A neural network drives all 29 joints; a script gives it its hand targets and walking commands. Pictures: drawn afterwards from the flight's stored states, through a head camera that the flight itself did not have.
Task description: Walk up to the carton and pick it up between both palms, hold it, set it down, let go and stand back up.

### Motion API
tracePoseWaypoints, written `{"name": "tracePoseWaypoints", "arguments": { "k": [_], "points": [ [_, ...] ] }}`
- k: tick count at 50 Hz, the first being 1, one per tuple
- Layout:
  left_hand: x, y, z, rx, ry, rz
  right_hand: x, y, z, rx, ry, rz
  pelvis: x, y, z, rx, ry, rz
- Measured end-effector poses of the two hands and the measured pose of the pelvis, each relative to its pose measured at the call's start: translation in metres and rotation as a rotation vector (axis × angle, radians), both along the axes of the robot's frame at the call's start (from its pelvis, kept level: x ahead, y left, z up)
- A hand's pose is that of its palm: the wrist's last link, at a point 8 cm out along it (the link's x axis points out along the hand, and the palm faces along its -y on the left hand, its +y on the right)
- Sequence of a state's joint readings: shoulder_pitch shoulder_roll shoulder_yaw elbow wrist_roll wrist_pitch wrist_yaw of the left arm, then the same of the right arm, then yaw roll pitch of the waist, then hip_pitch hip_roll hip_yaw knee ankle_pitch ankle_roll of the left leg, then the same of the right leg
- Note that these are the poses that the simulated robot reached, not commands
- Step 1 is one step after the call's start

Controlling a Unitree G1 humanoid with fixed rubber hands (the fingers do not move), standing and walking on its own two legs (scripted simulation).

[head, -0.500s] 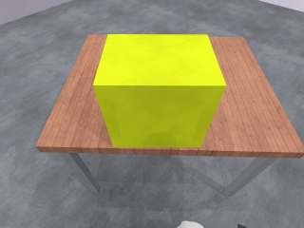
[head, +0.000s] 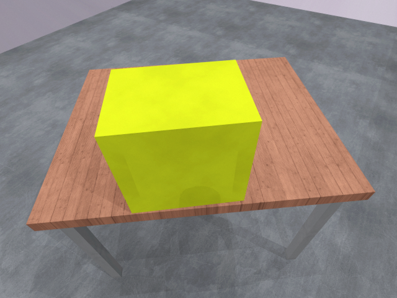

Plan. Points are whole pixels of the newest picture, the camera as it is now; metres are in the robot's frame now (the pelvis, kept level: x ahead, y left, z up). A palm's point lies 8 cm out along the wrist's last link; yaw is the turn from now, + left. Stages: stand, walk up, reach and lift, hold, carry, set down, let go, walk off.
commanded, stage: walk up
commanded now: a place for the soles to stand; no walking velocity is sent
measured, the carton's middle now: (181, 139) +0.48 +0.07 +0.03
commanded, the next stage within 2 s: none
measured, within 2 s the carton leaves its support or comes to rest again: neither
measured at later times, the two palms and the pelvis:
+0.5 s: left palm out of the picture +0.09 +0.26 -0.12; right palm out of the picture +0.13 -0.26 -0.11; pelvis +0.05 +0.00 +0.00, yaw -4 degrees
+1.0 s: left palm (92, 294) +0.17 +0.25 -0.11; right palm out of the picture +0.13 -0.25 -0.11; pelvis +0.06 +0.00 +0.00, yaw +1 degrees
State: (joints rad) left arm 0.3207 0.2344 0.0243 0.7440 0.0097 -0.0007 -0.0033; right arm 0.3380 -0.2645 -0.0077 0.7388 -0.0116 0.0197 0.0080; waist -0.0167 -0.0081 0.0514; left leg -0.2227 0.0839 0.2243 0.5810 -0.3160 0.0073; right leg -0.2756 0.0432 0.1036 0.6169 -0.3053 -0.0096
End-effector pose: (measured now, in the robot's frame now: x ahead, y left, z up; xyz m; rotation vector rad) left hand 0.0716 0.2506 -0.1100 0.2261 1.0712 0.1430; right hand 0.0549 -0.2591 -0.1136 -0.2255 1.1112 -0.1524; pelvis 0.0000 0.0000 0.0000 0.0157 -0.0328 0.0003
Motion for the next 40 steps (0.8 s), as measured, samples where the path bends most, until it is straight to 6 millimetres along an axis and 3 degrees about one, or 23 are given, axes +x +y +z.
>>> {"name": "tracePoseWaypoints", "arguments": {
  "k": [6, 14, 23, 26, 32, 40],
  "points": [
    [0.007, 0.0, 0.0, 0.017, 0.005, -0.019, 0.012, -0.001, -0.004, 0.006, -0.029, 0.005, 0.006, -0.003, -0.004, 0.006, -0.001, -0.016],
    [0.018, -0.011, -0.001, 0.025, 0.01, -0.009, 0.015, -0.016, -0.018, 0.012, 0.037, -0.014, 0.031, -0.015, -0.009, -0.007, -0.007, -0.02],
    [0.008, 0.003, 0.001, 0.052, 0.144, -0.003, 0.065, -0.006, 0.004, -0.018, -0.029, -0.006, 0.046, -0.003, 0.003, -0.012, 0.001, -0.069],
    [0.02, 0.014, -0.01, 0.038, 0.147, -0.005, 0.082, 0.003, 0.007, -0.033, -0.076, 0.0, 0.051, 0.005, -0.003, -0.019, -0.009, -0.067],
    [0.06, 0.018, -0.018, 0.015, 0.083, -0.039, 0.095, 0.02, 0.012, -0.026, -0.102, -0.001, 0.053, 0.011, -0.005, -0.016, -0.017, -0.083],
    [0.097, 0.005, -0.004, -0.018, -0.03, -0.07, 0.09, 0.024, 0.01, 0.012, -0.089, -0.003, 0.056, 0.01, 0.0, -0.033, -0.002, -0.035]
  ]
}}
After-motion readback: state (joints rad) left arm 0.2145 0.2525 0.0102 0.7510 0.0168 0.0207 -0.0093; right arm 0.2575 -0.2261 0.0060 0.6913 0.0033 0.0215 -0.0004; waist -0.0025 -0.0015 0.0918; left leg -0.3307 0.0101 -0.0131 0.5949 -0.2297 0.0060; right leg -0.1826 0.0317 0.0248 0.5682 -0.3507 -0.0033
